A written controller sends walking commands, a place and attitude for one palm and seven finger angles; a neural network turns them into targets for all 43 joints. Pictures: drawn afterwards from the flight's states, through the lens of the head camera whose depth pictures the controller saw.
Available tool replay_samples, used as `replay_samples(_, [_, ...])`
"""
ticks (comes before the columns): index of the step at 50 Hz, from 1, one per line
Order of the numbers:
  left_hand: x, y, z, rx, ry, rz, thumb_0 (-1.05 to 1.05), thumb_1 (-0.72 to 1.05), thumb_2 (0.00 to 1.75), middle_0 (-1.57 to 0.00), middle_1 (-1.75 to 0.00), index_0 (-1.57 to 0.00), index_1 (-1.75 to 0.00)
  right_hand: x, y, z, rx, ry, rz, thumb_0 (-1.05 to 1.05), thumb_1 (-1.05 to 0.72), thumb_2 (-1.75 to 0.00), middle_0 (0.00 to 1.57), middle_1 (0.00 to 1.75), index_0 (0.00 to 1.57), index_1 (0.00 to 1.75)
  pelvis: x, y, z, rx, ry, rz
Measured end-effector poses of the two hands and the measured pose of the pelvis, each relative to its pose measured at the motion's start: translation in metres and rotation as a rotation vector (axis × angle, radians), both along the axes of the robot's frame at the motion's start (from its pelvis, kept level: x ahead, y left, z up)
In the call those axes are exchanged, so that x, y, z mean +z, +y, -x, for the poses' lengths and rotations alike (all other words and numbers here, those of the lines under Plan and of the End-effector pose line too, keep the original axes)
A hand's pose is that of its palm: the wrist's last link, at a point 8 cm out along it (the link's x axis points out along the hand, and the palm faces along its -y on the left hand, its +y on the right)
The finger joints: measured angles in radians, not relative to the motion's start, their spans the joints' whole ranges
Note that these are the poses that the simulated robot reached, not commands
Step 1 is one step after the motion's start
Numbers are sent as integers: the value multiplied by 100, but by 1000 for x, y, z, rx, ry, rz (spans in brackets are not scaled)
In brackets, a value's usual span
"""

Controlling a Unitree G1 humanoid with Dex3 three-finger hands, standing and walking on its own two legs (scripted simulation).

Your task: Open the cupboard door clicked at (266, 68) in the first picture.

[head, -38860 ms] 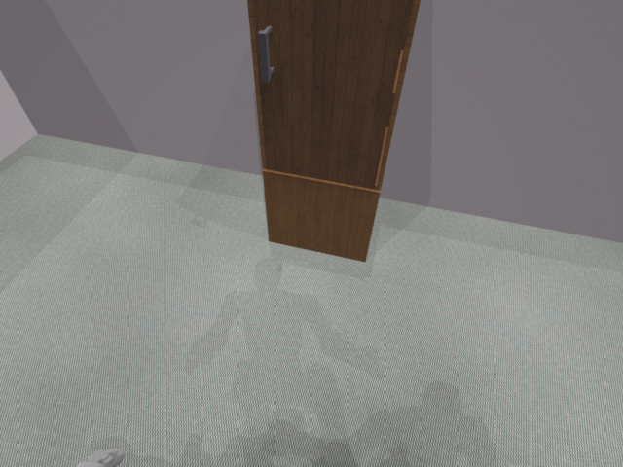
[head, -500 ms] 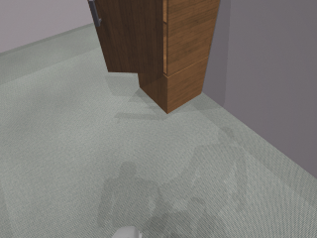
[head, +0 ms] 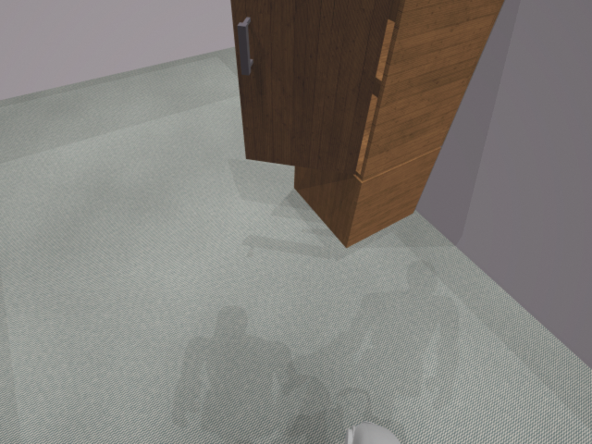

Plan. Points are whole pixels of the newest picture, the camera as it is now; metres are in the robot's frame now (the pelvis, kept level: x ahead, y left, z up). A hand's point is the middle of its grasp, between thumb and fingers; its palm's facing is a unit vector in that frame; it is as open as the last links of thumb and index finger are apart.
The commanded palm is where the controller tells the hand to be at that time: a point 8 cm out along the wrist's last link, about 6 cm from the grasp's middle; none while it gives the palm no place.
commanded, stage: take the last steps up to it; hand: left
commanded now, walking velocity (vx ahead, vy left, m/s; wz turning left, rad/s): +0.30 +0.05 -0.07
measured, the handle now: (246, 46) +1.00 +0.21 +0.06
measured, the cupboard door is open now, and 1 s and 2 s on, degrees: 48 48 48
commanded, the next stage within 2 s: come to a stop and stand still in 0.82 s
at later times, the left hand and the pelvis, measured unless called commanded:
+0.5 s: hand (214, 367) +0.26 +0.16 -0.16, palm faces +0.04 -0.97 -0.23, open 7.0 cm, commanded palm none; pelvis +0.20 -0.03 +0.00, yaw -1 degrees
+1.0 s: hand (197, 287) +0.42 +0.23 -0.18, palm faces +0.02 -0.98 -0.18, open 7.3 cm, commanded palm none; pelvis +0.37 +0.06 +0.00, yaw -3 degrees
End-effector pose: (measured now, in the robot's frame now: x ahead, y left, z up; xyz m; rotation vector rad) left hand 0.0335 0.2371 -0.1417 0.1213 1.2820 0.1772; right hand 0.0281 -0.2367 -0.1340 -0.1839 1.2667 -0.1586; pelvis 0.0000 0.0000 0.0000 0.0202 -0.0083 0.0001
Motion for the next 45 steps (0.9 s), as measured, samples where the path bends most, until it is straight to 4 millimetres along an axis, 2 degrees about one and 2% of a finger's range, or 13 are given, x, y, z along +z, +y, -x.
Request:
replay_samples(4, [8,-2,-74,-49,-101,-1,1,91,90,-19,-30,-20,-30,-5,7,23,-53,116,-19,0,-93,-90,20,30,20,30,0,3,-29,-5,1,-9])
replay_samples(9, [12,-17,-155,-128,-158,-2,0,91,90,-19,-30,-20,-30,-12,18,41,-124,246,-61,0,-92,-90,20,30,20,30,-5,-2,-71,-23,3,-12])
replay_samples(14, [5,-42,-227,-193,-202,-3,0,91,90,-20,-30,-20,-30,-22,24,39,-180,367,-113,0,-91,-90,20,30,20,30,-18,-17,-120,-38,6,-5])
replay_samples(16, [2,-49,-241,-183,-223,-1,0,91,90,-20,-30,-20,-30,-24,21,26,-188,398,-127,1,-91,-90,20,30,20,30,-21,-24,-135,-35,-1,3])
replay_samples(18, [2,-53,-242,-153,-207,3,0,91,90,-20,-30,-20,-30,-22,15,1,-179,388,-125,1,-91,-90,20,30,20,30,-17,-28,-148,-24,-10,7])
replay_samples(20, [3,-54,-233,-120,-156,5,0,91,90,-20,-30,-20,-30,-20,6,-35,-159,346,-112,1,-91,-90,20,30,20,30,-11,-29,-161,-21,-8,12])
replay_samples(25, [10,-29,-217,-37,-56,-43,-3,96,90,-20,-30,-21,-30,-11,-8,-143,-93,171,-81,1,-91,-90,20,30,20,30,2,-28,-195,-16,11,14])
replay_samples(29, [7,-16,-201,-3,53,-25,-2,95,90,-20,-30,-20,-30,-4,-13,-224,-39,54,-42,1,-93,-90,20,30,20,30,4,-17,-226,-14,16,17])
replay_samples(32, [0,-9,-193,32,127,5,-1,94,90,-20,-30,-20,-30,1,-7,-282,9,-17,-17,1,-93,-90,20,30,19,30,2,-3,-252,-13,15,24])
replay_samples(36, [-17,4,-192,68,221,52,0,92,90,-20,-30,-20,-30,3,12,-353,63,-110,20,1,-93,-90,20,30,19,30,-11,22,-290,-15,11,37])
replay_samples(38, [-25,12,-201,62,258,67,0,92,90,-20,-30,-20,-30,3,24,-376,72,-151,35,1,-92,-90,20,30,19,30,-16,32,-304,-24,2,29])
replay_samples(40, [-25,20,-220,41,261,67,0,91,90,-20,-30,-20,-30,5,35,-387,64,-166,35,1,-92,-90,20,30,20,30,-14,40,-316,-39,-5,27])
replay_samples(45, [-15,36,-299,-6,150,55,1,91,90,-20,-30,-20,-30,6,57,-382,0,-108,17,0,-93,-90,20,30,20,30,-3,52,-344,-49,-2,23])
